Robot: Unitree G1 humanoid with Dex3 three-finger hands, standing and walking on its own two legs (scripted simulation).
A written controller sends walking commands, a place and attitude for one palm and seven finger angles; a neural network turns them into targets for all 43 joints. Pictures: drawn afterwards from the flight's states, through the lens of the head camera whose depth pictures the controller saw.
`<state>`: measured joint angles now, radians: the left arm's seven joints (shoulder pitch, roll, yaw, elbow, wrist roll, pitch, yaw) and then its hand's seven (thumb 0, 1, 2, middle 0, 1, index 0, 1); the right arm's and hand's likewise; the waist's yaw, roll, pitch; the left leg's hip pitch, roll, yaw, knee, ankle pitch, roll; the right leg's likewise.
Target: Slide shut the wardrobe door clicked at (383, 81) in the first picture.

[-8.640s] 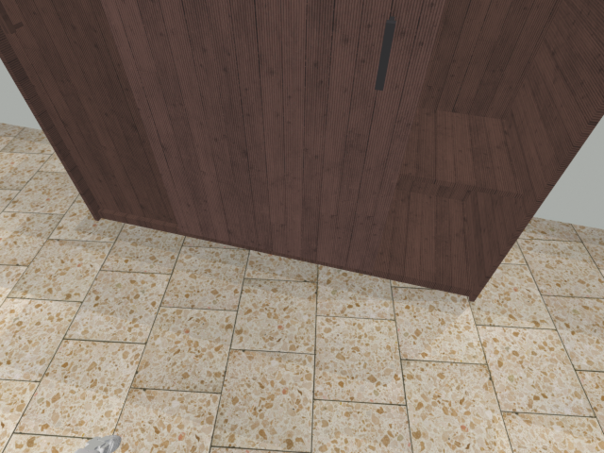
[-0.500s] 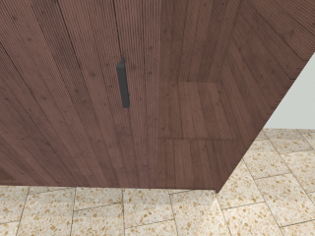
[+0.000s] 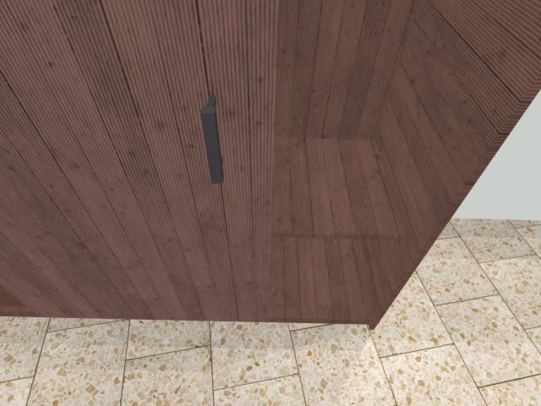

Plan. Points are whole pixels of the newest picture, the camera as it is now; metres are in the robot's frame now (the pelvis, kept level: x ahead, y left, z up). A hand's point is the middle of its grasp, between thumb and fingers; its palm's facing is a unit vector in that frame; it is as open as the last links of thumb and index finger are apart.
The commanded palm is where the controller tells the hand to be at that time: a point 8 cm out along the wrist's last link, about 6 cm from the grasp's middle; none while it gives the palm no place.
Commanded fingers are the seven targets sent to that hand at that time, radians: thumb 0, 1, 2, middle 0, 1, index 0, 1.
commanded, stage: look again from close up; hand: left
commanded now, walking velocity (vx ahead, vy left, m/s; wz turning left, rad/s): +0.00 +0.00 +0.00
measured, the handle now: (214, 141) +0.49 +0.14 +0.13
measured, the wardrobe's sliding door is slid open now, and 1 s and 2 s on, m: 0.39 0.39 0.39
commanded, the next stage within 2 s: raise the hand with hooked fingers in 0.60 s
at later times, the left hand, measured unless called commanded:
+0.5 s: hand out of the picture -0.03 +0.15 -0.18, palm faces +0.06 -0.98 -0.17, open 7.3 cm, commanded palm none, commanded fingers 0.00 0.90 0.90 -0.20 -0.30 -0.20 -0.30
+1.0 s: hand (171, 333) +0.20 +0.15 +0.03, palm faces +0.08 -1.00 +0.00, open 7.8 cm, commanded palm +0.11 +0.23 -0.03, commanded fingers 0.00 0.53 0.74 -0.23 -0.54 -0.23 -0.54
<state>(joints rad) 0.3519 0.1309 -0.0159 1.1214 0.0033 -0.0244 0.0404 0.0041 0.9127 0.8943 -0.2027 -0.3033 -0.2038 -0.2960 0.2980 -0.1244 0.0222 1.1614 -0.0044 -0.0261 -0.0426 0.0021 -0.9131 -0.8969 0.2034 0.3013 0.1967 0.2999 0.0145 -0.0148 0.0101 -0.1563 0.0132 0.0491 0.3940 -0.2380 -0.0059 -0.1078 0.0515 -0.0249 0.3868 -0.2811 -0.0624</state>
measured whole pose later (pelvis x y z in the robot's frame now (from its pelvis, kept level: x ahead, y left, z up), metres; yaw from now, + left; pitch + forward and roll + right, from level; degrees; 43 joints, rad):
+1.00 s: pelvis -0.03 +0.00 -0.03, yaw +2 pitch +6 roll +2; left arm 0.29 0.14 0.04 0.12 -0.21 -0.39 -0.09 0.03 0.79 0.82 -0.21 -0.41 -0.21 -0.40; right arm 0.19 -0.27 -0.04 0.70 0.01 -0.29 -0.05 0.01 -0.92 -0.90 0.20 0.30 0.20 0.30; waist -0.02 0.02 -0.13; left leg -0.50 -0.01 0.03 0.74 -0.34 0.00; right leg -0.47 0.01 -0.05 0.79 -0.43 -0.06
